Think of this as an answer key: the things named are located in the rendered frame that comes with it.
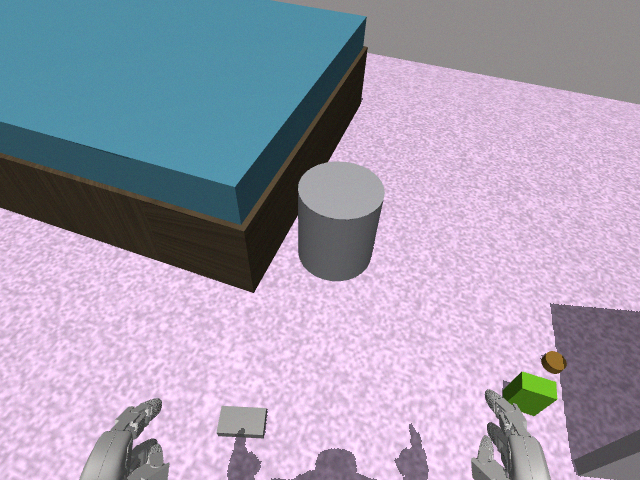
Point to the bed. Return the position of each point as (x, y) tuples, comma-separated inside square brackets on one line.
[(174, 129)]

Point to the left robot hand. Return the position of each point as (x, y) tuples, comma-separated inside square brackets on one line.
[(113, 458)]

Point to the right robot hand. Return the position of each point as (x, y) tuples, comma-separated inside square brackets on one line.
[(521, 454)]

